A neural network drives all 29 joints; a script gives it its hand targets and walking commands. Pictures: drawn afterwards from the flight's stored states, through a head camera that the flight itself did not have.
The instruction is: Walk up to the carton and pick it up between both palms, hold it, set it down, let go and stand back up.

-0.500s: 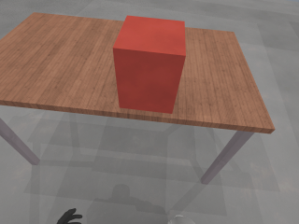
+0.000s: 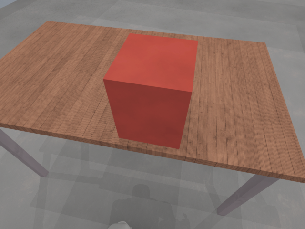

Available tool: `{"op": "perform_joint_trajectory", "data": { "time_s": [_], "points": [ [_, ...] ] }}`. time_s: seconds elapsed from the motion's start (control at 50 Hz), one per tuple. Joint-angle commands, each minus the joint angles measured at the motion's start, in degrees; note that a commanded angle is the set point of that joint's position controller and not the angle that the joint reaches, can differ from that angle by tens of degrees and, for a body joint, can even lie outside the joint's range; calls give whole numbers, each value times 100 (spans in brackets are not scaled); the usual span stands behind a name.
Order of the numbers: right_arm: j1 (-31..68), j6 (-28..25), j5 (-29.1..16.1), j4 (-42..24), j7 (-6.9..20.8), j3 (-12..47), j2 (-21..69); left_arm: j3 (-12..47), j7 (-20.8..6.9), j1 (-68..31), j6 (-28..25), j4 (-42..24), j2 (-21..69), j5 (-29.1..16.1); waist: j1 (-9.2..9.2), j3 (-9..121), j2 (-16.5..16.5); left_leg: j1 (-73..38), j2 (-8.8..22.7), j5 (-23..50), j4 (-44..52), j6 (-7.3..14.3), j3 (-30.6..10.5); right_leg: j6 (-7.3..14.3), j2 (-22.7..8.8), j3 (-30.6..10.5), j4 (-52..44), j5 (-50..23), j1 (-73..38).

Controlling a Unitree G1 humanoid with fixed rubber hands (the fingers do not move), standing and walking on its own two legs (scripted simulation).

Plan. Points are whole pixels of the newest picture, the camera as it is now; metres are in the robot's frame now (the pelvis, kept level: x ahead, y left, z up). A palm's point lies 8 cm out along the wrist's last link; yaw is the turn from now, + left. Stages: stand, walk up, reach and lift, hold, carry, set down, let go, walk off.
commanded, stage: walk up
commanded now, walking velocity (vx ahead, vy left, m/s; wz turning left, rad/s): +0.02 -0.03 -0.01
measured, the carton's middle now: (155, 93) +0.48 +0.03 +0.07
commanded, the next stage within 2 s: none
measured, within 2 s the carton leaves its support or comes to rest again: neither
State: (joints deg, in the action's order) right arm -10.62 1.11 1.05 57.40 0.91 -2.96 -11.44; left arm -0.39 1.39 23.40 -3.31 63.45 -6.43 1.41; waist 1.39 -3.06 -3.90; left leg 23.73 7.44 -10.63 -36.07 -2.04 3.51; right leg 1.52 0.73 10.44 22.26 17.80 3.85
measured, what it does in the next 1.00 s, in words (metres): steps on the spot: left foot, then right foot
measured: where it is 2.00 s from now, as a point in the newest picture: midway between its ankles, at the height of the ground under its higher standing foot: outside the picture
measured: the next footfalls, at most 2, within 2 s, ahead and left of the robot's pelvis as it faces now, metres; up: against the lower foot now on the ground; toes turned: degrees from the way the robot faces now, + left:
left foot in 0.02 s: +0.12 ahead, +0.14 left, +0.00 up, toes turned +8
right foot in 0.42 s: +0.06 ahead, -0.21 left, +0.00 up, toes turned -5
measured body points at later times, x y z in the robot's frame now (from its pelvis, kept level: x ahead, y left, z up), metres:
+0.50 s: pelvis +0.00 -0.07 -0.01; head +0.04 -0.10 +0.44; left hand +0.13 +0.17 -0.13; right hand +0.02 -0.35 -0.17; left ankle +0.05 +0.11 -0.70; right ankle +0.02 -0.21 -0.74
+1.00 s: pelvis -0.01 -0.08 +0.01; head -0.01 -0.08 +0.46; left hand +0.00 +0.15 -0.15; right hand +0.03 -0.31 -0.15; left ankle -0.04 +0.02 -0.74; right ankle +0.02 -0.21 -0.74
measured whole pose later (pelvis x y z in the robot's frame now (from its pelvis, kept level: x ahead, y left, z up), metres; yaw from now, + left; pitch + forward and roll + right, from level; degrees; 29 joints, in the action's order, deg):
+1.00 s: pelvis -0.01 -0.08 +0.01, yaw -2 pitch -2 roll +0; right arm -12.5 -0.2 0.3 62.0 -1.5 -1.1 -8.6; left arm -1.2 1.2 14.5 0.3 64.1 -9.7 0.8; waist 1.1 -2.0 0.4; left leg 4.6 0.0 -14.0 -20.4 0.8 2.8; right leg -0.7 -2.1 3.3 20.7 8.4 10.3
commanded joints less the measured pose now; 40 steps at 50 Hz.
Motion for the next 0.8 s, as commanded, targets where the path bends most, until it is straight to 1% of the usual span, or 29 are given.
{"op": "perform_joint_trajectory", "data": {
  "time_s": [0.0, 0.02, 0.04, 0.06, 0.08, 0.1, 0.12, 0.16, 0.18, 0.22, 0.24, 0.32, 0.34, 0.36, 0.38, 0.4, 0.42, 0.44, 0.46, 0.48, 0.52, 0.58, 0.62, 0.66, 0.68, 0.7, 0.72, 0.74, 0.78],
  "points": [
    [-404, -266, -40, -207, -133, -28, -337, -191, 75, -51, 37, -81, -926, -58, -379, 12, 839, -1019, -170, 1174, 1263, 186, 288, 478, -1120, -561, 458, -4145, 346],
    [-703, -398, 38, -264, -188, -129, -718, -254, 113, 33, 104, -38, -1006, -101, -557, 360, 413, -1746, 445, 3245, 1364, 246, -48, 178, -802, -270, 1152, -2726, 751],
    [-1028, -401, 69, -129, -244, -288, -1212, -254, 112, 451, 178, -113, -801, -202, -525, 899, -867, -2713, 1528, 5081, 999, 808, -1125, -182, -250, -189, 2472, -604, 1645],
    [-1666, -322, 33, 63, -318, -441, -1634, -394, 80, 197, 305, -166, -1168, -182, -895, 1351, -1497, -3239, 2270, 6142, 1038, 1279, -2071, -214, 28, -223, 3557, 1239, 2164],
    [-1997, -225, 40, 154, -471, -496, -1670, -543, 11, -273, 427, -306, -1558, -53, -975, 1572, -866, -3291, 2544, 6281, 1032, 1476, -2427, -240, -54, -590, 4529, 1904, 2556],
    [-1922, -161, 36, 116, -577, -479, -1572, -518, -48, -587, 471, -483, -1298, 7, -890, 1568, -546, -3116, 2519, 6199, 964, 1513, -2093, -309, -123, -934, 5245, 1852, 2906],
    [-1629, -125, 84, 7, -638, -426, -1340, -495, -102, -776, 508, -588, -999, 43, -719, 1241, -400, -2680, 2281, 5291, 1119, 1405, -1668, -342, -232, -1102, 5355, 1442, 3086],
    [-746, -49, 88, -184, -611, -290, -970, -498, -173, -843, 621, -775, -767, 46, -291, 668, -946, -1297, 1587, 3128, 1508, 1049, -908, -445, -283, -1339, 5039, 830, 2658],
    [-410, -32, 85, -314, -559, -271, -883, -520, -212, -787, 678, -811, -775, 56, -225, 421, -1197, -853, 1459, 2382, 1624, 922, -720, -490, -264, -1250, 4818, 731, 2541],
    [-48, -17, 123, -417, -497, -308, -861, -551, -258, -728, 783, -857, -899, 96, -117, 245, -1470, -289, 1315, 1796, 1712, 804, -327, -517, -324, -1069, 4108, 553, 2138],
    [-154, -3, 184, -427, -463, -348, -889, -483, -301, -777, 801, -968, -851, 83, -144, 272, -1540, -309, 1312, 1509, 1775, 834, -531, -532, -365, -1106, 3733, 532, 2107],
    [15, 45, 200, -427, -411, -570, -1336, -377, -336, -938, 810, -1264, -876, 5, -189, 482, -961, -266, 1339, 1325, 1642, 777, -503, -500, -435, -716, 1998, 560, 1308],
    [45, 100, 201, -508, -332, -652, -1554, -328, -323, -706, 775, -1198, -754, -14, -129, 536, -1213, -5, 1220, 1035, 1500, 697, -405, -507, -298, -525, 1454, 123, 964],
    [105, 107, 137, -530, -226, -586, -1394, -365, -288, -337, 689, -1097, -928, -46, 48, 960, -1043, 289, 798, 287, 957, 486, -159, -424, -334, -640, 726, -559, 177],
    [-220, 113, 92, -419, -153, -359, -780, -399, -258, -125, 570, -978, -1211, -25, 187, 1237, 318, 741, 47, -1227, 264, 222, 256, -357, -649, -1096, -10, -390, -402],
    [-599, 160, 52, -363, -133, -232, -370, -464, -232, -306, 413, -1165, -1673, 3, 95, 888, 1827, 1326, -413, -2603, -1075, -60, 209, -188, -2161, -2757, -712, -773, -98],
    [-367, 280, -6, -510, -229, -254, -240, -533, -163, -694, 378, -1350, -2219, -48, 232, 519, 2968, 834, -582, -2447, -1667, -49, -414, 382, -2641, -3277, -1337, 0, 1621],
    [-224, 364, -49, -543, -222, -327, -578, -515, -119, -1327, 398, -1428, -2049, -4, 59, 4, 2884, 492, -456, -2085, -2227, -29, -798, 493, -2334, -2937, -1276, 160, 2380],
    [-397, 379, -64, -513, -176, -358, -780, -434, -101, -1769, 410, -1472, -1785, 11, -180, -70, 2613, 821, -465, -1727, -2475, -80, -860, 397, -2006, -2449, -892, -862, 1877],
    [-623, 316, -68, -437, -136, -352, -741, -396, -71, -1917, 402, -1575, -1685, 34, -351, 249, 1875, 763, -512, -1416, -2710, -78, -776, 390, -1832, -1939, -561, -1734, 1545],
    [-827, 224, 38, -321, -110, -324, -761, -330, -18, -1833, 343, -1542, -1523, -30, -359, 752, 1241, 533, -543, -1351, -2850, -75, -685, 648, -1871, -1917, -306, -2715, 1119],
    [-743, 191, 38, -342, -131, -215, -509, -241, 0, -1728, 247, -1335, -1273, -35, -316, 1087, 1737, 170, -476, -1198, -1490, -58, -510, 662, -1617, -1644, -243, -2458, 418],
    [-557, 172, 22, -356, -172, -221, -619, -208, -12, -1530, 282, -1161, -1110, 13, -139, 931, 1428, -420, -529, -1368, -612, 35, -320, 745, -1578, -1936, -481, -1368, 601],
    [-577, 125, -47, -350, -205, -129, -430, -245, -11, -1454, 340, -1040, -1237, -1, -146, 636, 1770, -915, -514, -843, 832, 141, -136, 721, -1553, -1854, -214, -1635, 693],
    [-762, 56, -61, -205, -228, -99, -457, -239, -6, -1264, 374, -940, -1257, 22, -218, 499, 1456, -1289, -568, -15, 1805, 183, -122, 532, -1399, -1818, -65, -1878, 833],
    [-851, -28, -40, -197, -221, -94, -581, -249, -18, -1136, 384, -850, -1171, -4, -193, 438, 931, -1681, -40, 438, 2260, 229, -766, 296, -1207, -1517, 281, -1572, 1115],
    [-622, -106, -84, -227, -214, -111, -837, -182, -28, -739, 385, -847, -778, -48, 91, 506, -755, -1871, 546, 900, 2304, 478, -1531, 11, -724, -1219, 500, -630, 1430],
    [-293, -133, -81, -121, -194, -39, -745, -199, -7, -912, 413, -770, -813, -88, 89, 224, -1090, -1150, 595, 1123, 2203, 713, -1359, -56, -422, -950, 327, -315, 1024],
    [-205, -192, -62, -37, -170, 104, -301, -217, -44, -1172, 366, -688, -974, -115, 5, -17, -896, -875, 229, 978, 2203, 538, -945, 35, -525, -1055, -18, -1053, 401]
  ]
}}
